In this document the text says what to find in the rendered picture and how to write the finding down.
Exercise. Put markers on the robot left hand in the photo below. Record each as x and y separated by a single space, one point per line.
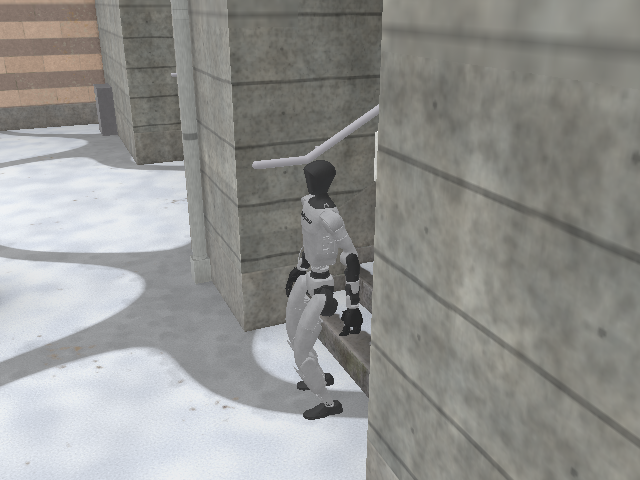
352 318

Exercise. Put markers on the left robot forearm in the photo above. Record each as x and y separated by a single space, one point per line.
352 287

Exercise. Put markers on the robot left shin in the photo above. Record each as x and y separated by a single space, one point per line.
314 379

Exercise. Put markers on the robot left upper arm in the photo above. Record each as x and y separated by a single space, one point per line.
332 221

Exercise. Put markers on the robot right upper arm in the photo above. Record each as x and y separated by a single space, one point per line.
303 199

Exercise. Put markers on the robot left foot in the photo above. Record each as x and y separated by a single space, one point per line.
321 411

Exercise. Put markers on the robot right hand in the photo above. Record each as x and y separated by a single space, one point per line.
294 274

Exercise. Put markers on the right robot forearm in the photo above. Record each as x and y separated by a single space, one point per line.
303 264

